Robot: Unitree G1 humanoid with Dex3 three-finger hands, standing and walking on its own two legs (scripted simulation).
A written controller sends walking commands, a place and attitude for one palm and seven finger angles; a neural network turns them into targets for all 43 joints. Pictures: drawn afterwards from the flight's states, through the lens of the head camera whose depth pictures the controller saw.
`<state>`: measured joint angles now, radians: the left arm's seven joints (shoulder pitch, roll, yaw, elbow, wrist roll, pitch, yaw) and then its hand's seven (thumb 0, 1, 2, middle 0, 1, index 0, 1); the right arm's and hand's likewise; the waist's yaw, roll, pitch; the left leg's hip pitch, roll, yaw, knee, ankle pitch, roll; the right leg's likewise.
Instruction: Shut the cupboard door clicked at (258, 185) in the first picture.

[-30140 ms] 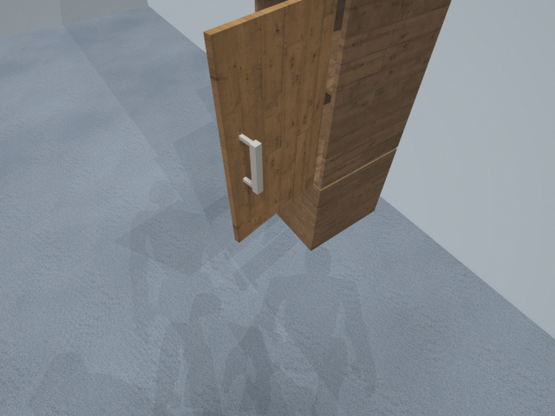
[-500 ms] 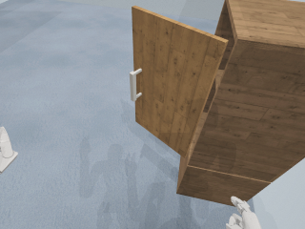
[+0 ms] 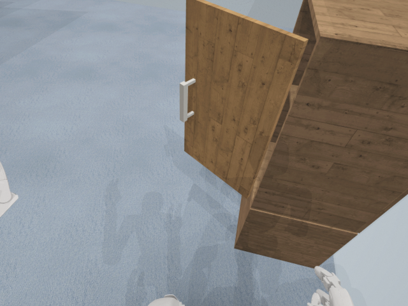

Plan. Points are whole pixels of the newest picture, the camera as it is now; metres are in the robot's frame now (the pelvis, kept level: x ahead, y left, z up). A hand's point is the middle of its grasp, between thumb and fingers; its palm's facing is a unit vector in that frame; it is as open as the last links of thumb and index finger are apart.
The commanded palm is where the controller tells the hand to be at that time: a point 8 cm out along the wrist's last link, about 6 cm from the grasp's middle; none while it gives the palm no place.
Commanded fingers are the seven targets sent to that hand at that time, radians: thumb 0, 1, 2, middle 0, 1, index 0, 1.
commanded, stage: step back with the hand held close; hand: left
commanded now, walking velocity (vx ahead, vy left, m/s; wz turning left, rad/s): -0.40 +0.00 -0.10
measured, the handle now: (187, 100) +0.73 +0.07 -0.02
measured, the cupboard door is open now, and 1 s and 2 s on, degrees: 60 60 60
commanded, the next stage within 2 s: stop stepping back and stand still in 0.54 s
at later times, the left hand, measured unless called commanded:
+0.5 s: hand out of the picture +0.14 +0.28 +0.20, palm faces +0.38 -0.82 -0.42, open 7.4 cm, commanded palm +0.07 +0.31 +0.21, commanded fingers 0.00 0.90 0.90 -0.20 -0.30 -0.20 -0.30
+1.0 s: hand out of the picture -0.05 +0.39 +0.23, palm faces +0.47 -0.82 -0.33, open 7.4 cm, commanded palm -0.08 +0.42 +0.21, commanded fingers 0.00 0.90 0.90 -0.20 -0.30 -0.20 -0.30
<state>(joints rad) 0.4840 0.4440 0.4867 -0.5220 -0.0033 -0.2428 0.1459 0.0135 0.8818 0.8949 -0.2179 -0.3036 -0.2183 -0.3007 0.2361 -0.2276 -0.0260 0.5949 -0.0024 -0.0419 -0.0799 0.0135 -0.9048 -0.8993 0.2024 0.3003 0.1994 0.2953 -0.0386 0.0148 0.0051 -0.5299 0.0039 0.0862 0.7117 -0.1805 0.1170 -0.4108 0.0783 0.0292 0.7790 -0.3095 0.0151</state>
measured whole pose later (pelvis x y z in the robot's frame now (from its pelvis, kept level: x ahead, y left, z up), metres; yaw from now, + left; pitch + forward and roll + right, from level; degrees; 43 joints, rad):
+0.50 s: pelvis -0.08 +0.01 +0.02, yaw -2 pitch +1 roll -6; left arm 0.53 0.48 0.45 -0.48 -0.06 -0.23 0.14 0.01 0.88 0.89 -0.22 -0.30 -0.22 -0.30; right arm 0.21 -0.21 -0.02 0.61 0.00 -0.04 -0.08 0.01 -0.91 -0.90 0.20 0.30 0.20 0.30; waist -0.05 0.02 -0.05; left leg -0.52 0.03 0.08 0.42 -0.07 0.06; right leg -0.23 0.08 0.00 0.50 -0.35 -0.01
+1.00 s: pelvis -0.24 +0.13 -0.01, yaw -4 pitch -3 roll -4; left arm 0.42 0.53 0.49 -0.69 -0.05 -0.20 0.12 0.01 0.88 0.90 -0.22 -0.30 -0.22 -0.30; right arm 0.24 -0.14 0.01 0.68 -0.01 -0.07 -0.01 0.01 -0.90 -0.90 0.20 0.30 0.20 0.30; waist 0.06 -0.10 -0.05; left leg -0.55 0.06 0.00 1.12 -0.46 -0.02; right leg -0.34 0.01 -0.09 0.79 -0.40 -0.03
